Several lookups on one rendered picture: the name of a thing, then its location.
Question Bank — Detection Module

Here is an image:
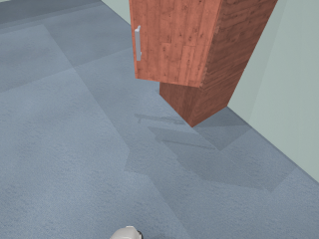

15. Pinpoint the cupboard door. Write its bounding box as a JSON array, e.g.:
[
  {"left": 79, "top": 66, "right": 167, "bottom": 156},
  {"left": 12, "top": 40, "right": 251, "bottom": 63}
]
[{"left": 129, "top": 0, "right": 223, "bottom": 88}]

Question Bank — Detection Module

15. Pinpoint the handle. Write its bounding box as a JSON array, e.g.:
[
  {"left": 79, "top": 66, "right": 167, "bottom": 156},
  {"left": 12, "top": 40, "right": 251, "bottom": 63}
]
[{"left": 135, "top": 25, "right": 142, "bottom": 61}]

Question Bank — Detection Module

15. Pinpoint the left robot thigh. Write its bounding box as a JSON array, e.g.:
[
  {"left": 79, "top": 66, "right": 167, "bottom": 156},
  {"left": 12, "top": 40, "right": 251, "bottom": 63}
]
[{"left": 110, "top": 227, "right": 142, "bottom": 239}]

